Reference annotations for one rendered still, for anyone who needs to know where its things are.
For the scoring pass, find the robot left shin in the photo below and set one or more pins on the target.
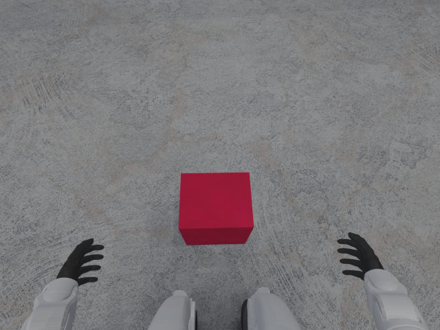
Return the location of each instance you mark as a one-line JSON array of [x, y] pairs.
[[180, 293]]

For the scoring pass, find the robot right forearm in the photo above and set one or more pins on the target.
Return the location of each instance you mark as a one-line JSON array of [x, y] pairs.
[[388, 300]]

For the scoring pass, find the carton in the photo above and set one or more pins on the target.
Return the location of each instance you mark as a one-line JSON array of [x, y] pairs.
[[215, 208]]

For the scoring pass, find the robot left hand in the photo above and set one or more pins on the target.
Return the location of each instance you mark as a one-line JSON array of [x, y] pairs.
[[72, 267]]

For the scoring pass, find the robot left thigh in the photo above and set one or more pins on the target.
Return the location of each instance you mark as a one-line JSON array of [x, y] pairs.
[[175, 313]]

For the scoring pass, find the robot right hand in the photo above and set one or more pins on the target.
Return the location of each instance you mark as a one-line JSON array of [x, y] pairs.
[[368, 259]]

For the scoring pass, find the robot left forearm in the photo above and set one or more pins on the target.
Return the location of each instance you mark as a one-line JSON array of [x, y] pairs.
[[55, 307]]

